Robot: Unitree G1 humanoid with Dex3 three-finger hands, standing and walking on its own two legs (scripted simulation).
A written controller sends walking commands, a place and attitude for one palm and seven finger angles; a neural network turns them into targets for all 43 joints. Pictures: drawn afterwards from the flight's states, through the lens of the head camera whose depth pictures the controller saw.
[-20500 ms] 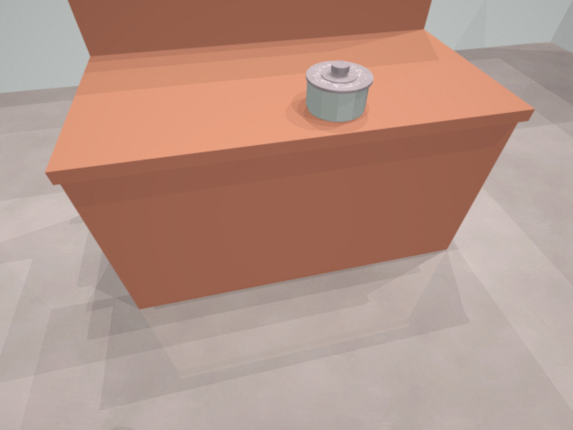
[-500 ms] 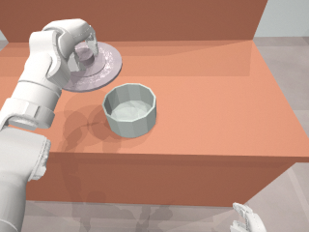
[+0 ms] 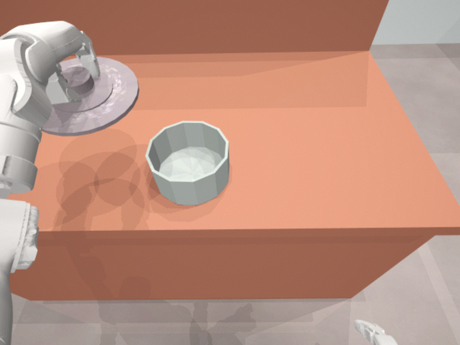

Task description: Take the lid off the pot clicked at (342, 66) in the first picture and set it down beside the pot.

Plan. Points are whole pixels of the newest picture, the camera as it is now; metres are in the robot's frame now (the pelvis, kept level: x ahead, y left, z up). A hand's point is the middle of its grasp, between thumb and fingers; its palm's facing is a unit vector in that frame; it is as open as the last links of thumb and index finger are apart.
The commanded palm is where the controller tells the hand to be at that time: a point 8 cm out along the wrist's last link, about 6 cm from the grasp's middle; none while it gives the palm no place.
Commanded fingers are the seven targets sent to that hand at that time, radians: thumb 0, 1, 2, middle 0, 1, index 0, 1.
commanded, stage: move the lid sideways beside the pot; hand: left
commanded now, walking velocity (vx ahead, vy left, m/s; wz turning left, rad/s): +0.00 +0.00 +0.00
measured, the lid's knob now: (76, 80) +0.48 +0.26 +0.21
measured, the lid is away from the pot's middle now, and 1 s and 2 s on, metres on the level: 0.16 0.24 0.24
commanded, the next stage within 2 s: lower the lid onto the table in 0.84 s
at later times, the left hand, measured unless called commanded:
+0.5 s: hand (25, 88) +0.44 +0.31 +0.22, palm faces -0.24 -0.05 -0.97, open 8.3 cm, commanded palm +0.44 +0.31 +0.29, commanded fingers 0.00 0.54 1.09 -0.95 -1.07 -0.83 -1.00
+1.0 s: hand (5, 88) +0.44 +0.34 +0.22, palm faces -0.24 -0.08 -0.97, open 8.3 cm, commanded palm +0.45 +0.33 +0.28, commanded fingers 0.00 0.54 1.09 -0.95 -1.07 -0.83 -1.00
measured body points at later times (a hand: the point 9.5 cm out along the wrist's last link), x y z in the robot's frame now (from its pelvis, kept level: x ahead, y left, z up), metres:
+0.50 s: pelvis +0.00 +0.01 +0.00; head +0.05 +0.01 +0.45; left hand +0.45 +0.31 +0.28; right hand +0.12 -0.25 -0.12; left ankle +0.00 +0.06 -0.74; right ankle -0.01 -0.15 -0.74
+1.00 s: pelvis +0.00 +0.02 +0.00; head +0.06 +0.02 +0.44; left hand +0.45 +0.34 +0.28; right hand +0.10 -0.25 -0.13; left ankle +0.00 +0.06 -0.74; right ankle -0.01 -0.15 -0.74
